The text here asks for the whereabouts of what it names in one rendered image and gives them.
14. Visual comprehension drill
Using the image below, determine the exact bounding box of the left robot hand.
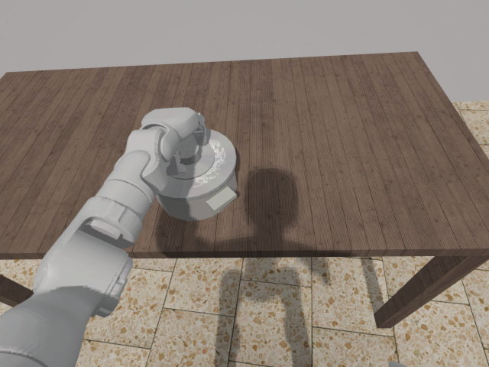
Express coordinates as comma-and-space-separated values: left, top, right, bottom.
141, 107, 207, 176

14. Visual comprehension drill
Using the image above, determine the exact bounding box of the table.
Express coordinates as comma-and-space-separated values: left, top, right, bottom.
0, 51, 489, 328

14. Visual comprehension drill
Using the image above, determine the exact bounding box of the lid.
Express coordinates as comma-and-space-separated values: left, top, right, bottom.
158, 129, 237, 201

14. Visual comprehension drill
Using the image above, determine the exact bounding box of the pot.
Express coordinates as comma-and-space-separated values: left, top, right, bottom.
155, 171, 237, 221

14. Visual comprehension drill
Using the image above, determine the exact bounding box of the knob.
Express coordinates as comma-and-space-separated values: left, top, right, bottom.
177, 140, 200, 165

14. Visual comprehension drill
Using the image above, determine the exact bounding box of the left robot forearm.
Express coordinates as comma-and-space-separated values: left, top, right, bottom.
33, 121, 179, 292

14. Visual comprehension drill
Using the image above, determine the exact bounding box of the left robot upper arm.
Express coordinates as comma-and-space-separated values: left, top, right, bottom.
0, 230, 133, 367

